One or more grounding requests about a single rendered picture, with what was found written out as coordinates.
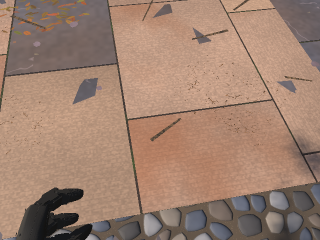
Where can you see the left robot hand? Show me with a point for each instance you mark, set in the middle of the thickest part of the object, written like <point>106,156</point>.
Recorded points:
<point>39,222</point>

